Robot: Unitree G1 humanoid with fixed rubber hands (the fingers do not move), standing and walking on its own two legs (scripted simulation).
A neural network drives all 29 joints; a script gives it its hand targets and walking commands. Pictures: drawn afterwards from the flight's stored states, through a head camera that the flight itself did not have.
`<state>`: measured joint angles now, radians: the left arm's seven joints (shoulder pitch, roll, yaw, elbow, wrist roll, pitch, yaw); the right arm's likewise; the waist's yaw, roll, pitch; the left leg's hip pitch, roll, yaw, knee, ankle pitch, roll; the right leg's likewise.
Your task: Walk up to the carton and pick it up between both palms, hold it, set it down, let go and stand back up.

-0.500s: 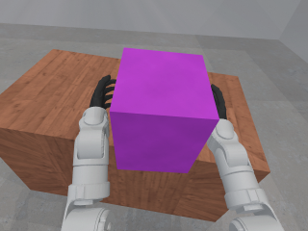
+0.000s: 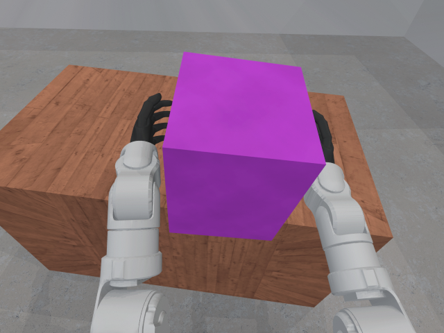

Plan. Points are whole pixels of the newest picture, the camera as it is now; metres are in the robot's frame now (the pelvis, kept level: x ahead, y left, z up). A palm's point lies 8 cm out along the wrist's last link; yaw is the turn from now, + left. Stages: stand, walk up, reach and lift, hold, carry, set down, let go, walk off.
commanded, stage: reach and lift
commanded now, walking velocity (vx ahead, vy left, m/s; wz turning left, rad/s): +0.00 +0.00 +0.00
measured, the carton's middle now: (231, 154) +0.38 -0.03 +0.13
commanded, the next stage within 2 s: hold in 0.28 s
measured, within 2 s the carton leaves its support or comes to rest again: neither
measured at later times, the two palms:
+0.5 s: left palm (128, 139) +0.36 +0.13 +0.19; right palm (311, 152) +0.34 -0.16 +0.17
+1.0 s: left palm (110, 138) +0.35 +0.16 +0.20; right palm (300, 140) +0.35 -0.13 +0.19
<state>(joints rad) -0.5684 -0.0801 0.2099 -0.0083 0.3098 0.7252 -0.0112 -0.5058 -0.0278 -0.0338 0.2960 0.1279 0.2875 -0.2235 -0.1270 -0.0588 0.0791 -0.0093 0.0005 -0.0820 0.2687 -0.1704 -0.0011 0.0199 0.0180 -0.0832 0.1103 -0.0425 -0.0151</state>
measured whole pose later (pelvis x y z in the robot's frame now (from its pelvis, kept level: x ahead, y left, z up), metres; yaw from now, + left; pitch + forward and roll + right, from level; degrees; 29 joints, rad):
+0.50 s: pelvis -0.01 +0.01 +0.00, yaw -1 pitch -7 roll -1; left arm -0.61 -0.08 0.21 -0.12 0.34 0.84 0.00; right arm -0.56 -0.07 0.00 0.28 0.18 0.33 -0.22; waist -0.09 -0.06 0.13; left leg 0.02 -0.01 -0.06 0.28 -0.17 0.01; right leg 0.04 0.01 -0.07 0.13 -0.04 0.00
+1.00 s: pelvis -0.01 -0.01 +0.00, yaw +2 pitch -6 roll -1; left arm -0.64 -0.03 0.25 -0.09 0.33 0.87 -0.06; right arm -0.62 -0.01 -0.04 0.30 0.19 0.41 -0.26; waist -0.10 -0.08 0.08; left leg -0.03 0.00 -0.11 0.30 -0.16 -0.01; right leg 0.02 0.02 -0.13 0.13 -0.05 -0.03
